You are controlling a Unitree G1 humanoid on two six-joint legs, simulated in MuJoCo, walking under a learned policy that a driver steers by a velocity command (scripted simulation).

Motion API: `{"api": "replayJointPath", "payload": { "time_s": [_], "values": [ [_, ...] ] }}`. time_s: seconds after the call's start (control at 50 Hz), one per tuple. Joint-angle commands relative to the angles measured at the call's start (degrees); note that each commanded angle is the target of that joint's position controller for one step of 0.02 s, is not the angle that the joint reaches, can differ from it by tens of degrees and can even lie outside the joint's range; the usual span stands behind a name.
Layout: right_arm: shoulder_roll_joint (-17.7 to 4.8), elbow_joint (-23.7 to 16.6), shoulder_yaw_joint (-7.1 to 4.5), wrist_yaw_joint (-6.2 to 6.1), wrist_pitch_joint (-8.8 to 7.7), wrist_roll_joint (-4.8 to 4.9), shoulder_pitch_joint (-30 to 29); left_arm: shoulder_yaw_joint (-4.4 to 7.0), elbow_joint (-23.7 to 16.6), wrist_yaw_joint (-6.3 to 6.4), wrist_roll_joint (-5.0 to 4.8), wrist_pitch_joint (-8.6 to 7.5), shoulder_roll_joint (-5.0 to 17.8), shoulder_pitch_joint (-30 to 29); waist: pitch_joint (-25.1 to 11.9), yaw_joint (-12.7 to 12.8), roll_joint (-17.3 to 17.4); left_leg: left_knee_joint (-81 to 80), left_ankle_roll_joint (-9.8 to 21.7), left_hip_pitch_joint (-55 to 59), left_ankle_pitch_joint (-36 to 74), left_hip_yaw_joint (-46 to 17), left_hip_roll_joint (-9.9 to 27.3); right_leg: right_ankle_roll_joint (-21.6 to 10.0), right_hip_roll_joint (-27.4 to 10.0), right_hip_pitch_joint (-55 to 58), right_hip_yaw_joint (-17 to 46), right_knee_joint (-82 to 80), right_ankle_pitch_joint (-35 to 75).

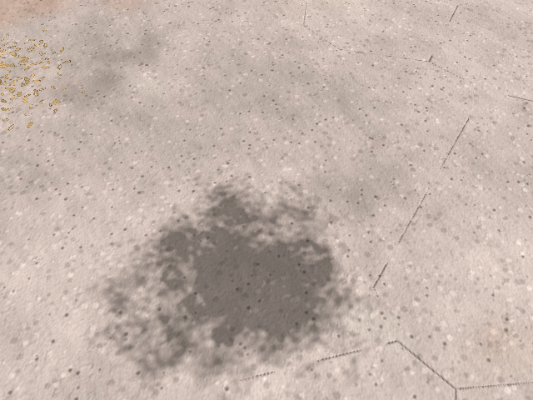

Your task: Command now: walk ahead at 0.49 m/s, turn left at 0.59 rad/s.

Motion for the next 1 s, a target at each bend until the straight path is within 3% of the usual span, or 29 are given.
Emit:
{"api": "replayJointPath", "payload": {
  "time_s": [0.02,0.1,0.2,0.28,0.32,0.34,0.36,0.38,0.4,0.42,0.44,0.46,0.48,0.52,0.62,0.7,0.8,0.82,0.86,0.88,0.9,0.92,0.94,0.96,0.98,1.0],
  "values": [
    [-1.9,-4.8,-0.82,0.3,0.3,0.27,1.7,1.38,-1.2,-0.25,-0.02,-0.79,4.9,2.0,-2.8,0.1,-6.3,-0.3,-0.1,-10.5,3.3,-1.5,7.0,-9.8,-16.3,9.7,15.0,-15.2,1.5],
    [-1.3,-8.1,-0.35,0.28,0.76,-0.69,-3.3,2.44,1.0,-0.4,-0.32,-1.16,7.8,4.3,-0.7,0.5,-4.1,-8.8,-0.8,-15.3,9.3,-1.9,7.9,-11.6,-17.3,9.9,9.0,-17.6,7.7],
    [-0.7,-10.5,0.69,2.02,-0.77,-0.84,-12.5,2.44,2.4,-0.43,-1.25,0.02,9.6,6.3,0.9,3.2,-4.0,-27.2,-0.5,-11.5,20.8,3.4,6.0,-9.5,-14.6,11.3,1.4,-16.8,9.4],
    [-2.0,-13.4,0.72,3.04,-0.99,-0.41,-18.2,2.65,4.7,-0.5,-2.34,1.44,11.6,10.5,2.4,4.5,-5.6,-34.5,0.8,-10.7,15.3,5.7,4.6,-8.3,-17.8,17.4,2.4,-14.3,8.2],
    [-3.6,-13.6,0.0,3.18,-1.23,-0.73,-16.3,2.64,5.4,-0.38,-2.77,2.37,12.3,10.5,1.2,2.1,-6.8,-38.0,2.6,-5.2,11.3,7.4,2.6,-7.2,-18.6,19.1,2.6,-9.4,16.4],
    [-5.2,-11.9,-1.14,2.99,-1.43,-1.03,-10.1,2.34,5.6,-0.35,-2.84,2.79,12.1,9.7,-2.2,-2.0,-6.6,-41.2,3.7,4.4,12.8,9.1,0.4,-5.9,-16.7,17.8,0.9,-1.5,25.2],
    [-8.7,-8.9,-2.97,2.39,-1.42,-1.26,-0.3,1.5,5.5,-0.21,-2.33,2.8,10.2,10.2,-8.4,-6.3,-5.4,-40.6,5.2,19.4,14.5,8.2,0.3,-4.0,-13.6,11.8,-1.2,10.6,27.1],
    [-14.9,-7.5,-4.62,1.26,-1.13,-2.32,10.0,-0.2,3.3,-0.34,-0.8,2.27,5.8,10.8,-17.4,-9.1,4.7,-41.2,10.4,38.8,13.7,-10.6,15.3,-0.6,-8.2,-5.1,-3.4,32.9,7.5],
    [-16.3,-7.7,-4.41,1.26,-1.2,-2.3,10.1,-1.3,3.1,-0.53,-1.66,0.92,2.0,14.6,-24.1,-5.8,15.0,-50.9,16.9,46.6,8.5,-34.7,25.2,0.8,-0.4,-19.7,4.6,48.6,-24.8],
    [-10.9,-7.8,-2.97,1.64,-1.63,-2.31,8.3,0.53,3.4,-0.65,-3.53,0.31,8.4,11.5,-18.7,-7.1,7.5,-52.1,14.5,41.5,8.2,-30.4,23.8,0.1,-3.0,-24.6,11.0,53.5,-23.4],
    [-8.4,-7.8,-2.16,1.77,-1.88,-2.08,4.9,0.85,2.0,-0.71,-4.15,0.3,8.7,8.2,-12.2,-5.3,6.4,-52.3,12.3,34.8,11.1,-20.4,21.7,-0.5,-5.7,-26.2,9.9,52.6,-18.8],
    [-6.4,-7.8,-1.61,2.09,-2.17,-1.86,0.6,0.87,2.1,-0.33,-3.31,0.74,7.7,6.7,-8.7,-3.1,2.8,-54.0,10.7,27.8,14.0,-14.0,18.9,-0.2,-8.1,-23.9,9.2,49.1,-14.1],
    [-4.2,-7.8,-1.15,2.26,-2.67,-1.75,-2.4,1.38,2.3,-0.03,-2.47,1.62,7.6,6.7,-6.3,-1.3,3.8,-56.3,9.5,23.0,15.4,-8.9,16.6,0.0,-9.7,-21.6,9.5,46.0,-10.6],
    [-3.2,-6.9,-1.22,2.24,-3.77,-2.3,-4.5,1.33,3.3,-0.14,-2.55,3.45,5.3,9.2,-4.7,1.0,4.0,-60.0,9.1,17.6,18.8,-3.2,15.0,0.6,-10.2,-16.8,9.5,44.7,-6.1],
    [-4.4,-3.6,-2.02,0.62,-4.31,-2.96,-2.2,1.5,1.2,-0.12,-2.17,4.63,3.3,4.5,-0.2,0.9,1.4,-62.7,8.4,19.1,25.2,6.8,14.4,1.6,-8.9,-23.4,11.7,35.6,4.1],
    [-6.3,-2.2,-2.57,-0.3,-3.8,-2.51,-1.1,0.84,-1.4,-1.5,-1.51,4.31,1.9,-2.5,2.4,-1.2,0.7,-63.8,7.1,21.0,24.0,12.5,14.4,1.0,-8.2,-23.0,7.5,22.8,12.2],
    [-7.8,0.4,-3.23,-0.7,-2.13,-1.43,2.7,0.28,-5.9,-3.29,-1.66,4.15,1.4,-10.2,4.9,-3.8,0.2,-60.2,6.2,29.7,28.6,15.9,17.0,-1.4,-7.6,-25.7,2.7,15.4,7.2],
    [-8.2,0.5,-3.34,-0.73,-1.71,-1.2,2.5,0.37,-6.7,-3.63,-1.76,4.16,1.7,-10.6,4.7,-3.4,0.6,-58.5,5.7,31.0,32.5,16.6,17.2,-2.1,-6.9,-24.8,1.5,14.6,4.7],
    [-10.0,0.2,-3.71,-0.98,-0.96,-0.89,1.1,1.16,-7.6,-3.94,-1.98,4.32,3.2,-8.6,1.7,-1.1,2.6,-51.9,4.5,31.9,51.3,18.2,17.0,-4.3,-3.4,-17.9,-2.3,14.1,-0.9],
    [-10.9,-0.1,-3.89,-1.17,-0.5,-0.7,0.3,1.98,-7.2,-3.86,-2.18,4.47,4.6,-4.8,-1.1,1.3,4.0,-45.9,3.8,31.8,60.7,18.8,16.7,-5.6,-1.0,-12.2,-3.9,14.4,-3.8],
    [-11.6,-0.3,-3.95,-1.26,-0.06,-0.46,-1.0,3.41,-5.7,-3.59,-2.4,4.54,7.2,2.5,-5.2,5.6,3.9,-35.7,2.6,29.6,64.7,19.7,15.3,-7.4,1.6,-2.2,-4.7,12.0,-3.3],
    [-11.4,-0.8,-3.65,-1.42,-0.2,-0.39,-1.3,5.53,-3.4,-2.58,-2.21,4.79,11.2,11.8,-10.0,10.2,1.6,-21.3,0.2,20.6,56.1,20.1,12.7,-9.7,2.2,13.9,-1.3,8.0,0.1],
    [-4.1,-3.2,-1.59,-0.94,-1.24,-2.7,2.5,7.06,-2.7,-1.36,-2.11,5.15,17.9,15.1,-14.1,6.6,-13.3,0.6,-3.5,-3.5,8.5,18.6,5.1,-17.1,-12.5,33.5,24.3,6.9,-0.2],
    [-2.7,-5.1,-0.31,-0.12,-3.95,-1.54,2.4,6.27,-4.7,-1.74,-1.57,4.14,17.8,15.0,-24.2,5.2,-13.3,12.2,-3.9,-15.8,-15.0,3.5,-3.4,-25.2,-21.6,42.6,53.3,-4.6,-10.0],
    [-6.9,-6.7,-1.4,0.53,-5.48,0.79,-5.6,4.99,-4.4,-2.07,-1.18,3.53,13.1,14.6,-18.9,8.0,-7.2,13.0,-2.3,-22.0,-10.2,-1.1,-0.1,-21.0,-20.3,40.1,47.4,-8.0,-8.7],
    [-6.6,-7.5,-1.18,0.54,-6.11,1.0,-7.4,4.35,-4.5,-2.07,-1.59,3.08,10.8,11.5,-11.9,5.9,-5.5,8.5,-1.1,-22.5,-4.8,-0.5,2.4,-18.7,-18.1,31.8,38.6,-7.7,-4.4]
  ]
}}
Keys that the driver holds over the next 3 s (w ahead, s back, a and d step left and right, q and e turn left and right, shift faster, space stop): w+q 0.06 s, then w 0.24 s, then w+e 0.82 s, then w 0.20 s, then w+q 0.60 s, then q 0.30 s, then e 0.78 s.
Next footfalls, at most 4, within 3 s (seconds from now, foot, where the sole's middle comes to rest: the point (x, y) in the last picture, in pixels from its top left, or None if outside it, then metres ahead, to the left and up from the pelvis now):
0.36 left None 0.34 0.19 -0.77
0.92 right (300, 332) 0.64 -0.05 -0.77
1.44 left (262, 226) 0.98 0.04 -0.77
1.94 right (340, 175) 1.18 -0.21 -0.77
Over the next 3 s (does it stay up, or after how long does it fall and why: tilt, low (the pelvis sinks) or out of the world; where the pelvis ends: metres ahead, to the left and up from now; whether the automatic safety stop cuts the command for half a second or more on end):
stays up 1.20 -0.12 0.01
